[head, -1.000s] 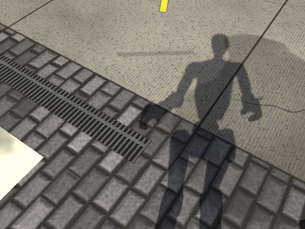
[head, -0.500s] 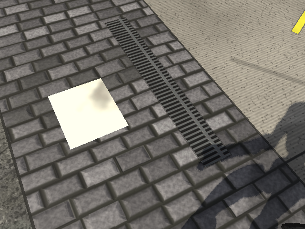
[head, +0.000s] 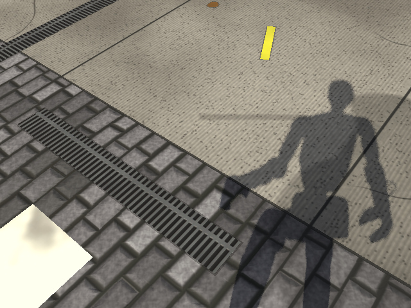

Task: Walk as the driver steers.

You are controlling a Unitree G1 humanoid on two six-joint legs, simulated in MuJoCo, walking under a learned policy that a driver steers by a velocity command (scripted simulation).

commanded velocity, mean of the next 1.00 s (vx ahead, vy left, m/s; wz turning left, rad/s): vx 0.95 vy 0.00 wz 0.24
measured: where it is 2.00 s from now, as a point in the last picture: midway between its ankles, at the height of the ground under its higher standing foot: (171, 109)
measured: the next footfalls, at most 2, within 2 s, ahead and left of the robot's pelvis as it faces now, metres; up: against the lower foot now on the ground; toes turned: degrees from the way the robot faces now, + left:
right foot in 0.16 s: +0.24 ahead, -0.18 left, +0.00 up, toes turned -17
left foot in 0.64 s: +0.70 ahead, -0.17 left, +0.00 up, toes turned -3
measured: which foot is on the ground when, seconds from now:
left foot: down 0.00-0.16, up 0.18-0.62, down 0.64-1.00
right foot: up 0.00-0.14, down 0.16-0.64, up 0.66-1.00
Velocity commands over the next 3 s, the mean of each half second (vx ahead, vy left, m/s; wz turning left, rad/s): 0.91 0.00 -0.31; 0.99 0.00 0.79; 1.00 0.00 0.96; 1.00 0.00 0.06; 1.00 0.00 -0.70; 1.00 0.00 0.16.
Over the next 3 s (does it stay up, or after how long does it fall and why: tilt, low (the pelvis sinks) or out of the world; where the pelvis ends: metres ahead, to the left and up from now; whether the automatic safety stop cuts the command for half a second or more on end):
stays up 2.31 0.68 -0.01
